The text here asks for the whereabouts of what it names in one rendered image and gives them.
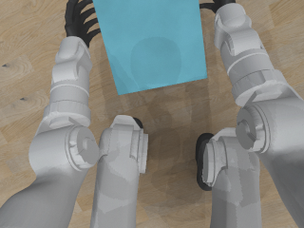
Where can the robot left forearm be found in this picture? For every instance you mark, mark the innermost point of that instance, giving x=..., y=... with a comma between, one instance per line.
x=69, y=89

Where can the left robot upper arm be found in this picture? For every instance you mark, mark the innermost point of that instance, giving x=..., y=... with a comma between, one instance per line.
x=60, y=159

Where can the right robot hand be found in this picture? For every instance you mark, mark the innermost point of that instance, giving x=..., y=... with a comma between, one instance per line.
x=216, y=5

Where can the right robot foot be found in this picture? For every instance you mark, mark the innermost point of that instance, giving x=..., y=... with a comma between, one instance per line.
x=202, y=140

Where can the robot right forearm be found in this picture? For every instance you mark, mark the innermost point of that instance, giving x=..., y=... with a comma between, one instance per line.
x=246, y=60

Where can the robot left thigh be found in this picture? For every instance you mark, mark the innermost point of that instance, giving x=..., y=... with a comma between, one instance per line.
x=117, y=178

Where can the right robot upper arm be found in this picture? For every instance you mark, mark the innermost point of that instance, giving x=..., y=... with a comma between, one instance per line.
x=274, y=130

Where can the carton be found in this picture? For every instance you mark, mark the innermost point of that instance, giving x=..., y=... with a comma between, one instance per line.
x=152, y=43

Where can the left robot hand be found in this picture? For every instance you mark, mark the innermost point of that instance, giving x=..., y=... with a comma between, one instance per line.
x=75, y=20

